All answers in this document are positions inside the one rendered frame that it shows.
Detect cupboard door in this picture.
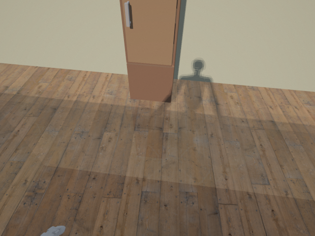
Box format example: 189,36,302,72
122,0,177,65

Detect handle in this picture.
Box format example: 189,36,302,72
124,1,131,27

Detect left robot hand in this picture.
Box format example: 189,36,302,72
41,226,65,236

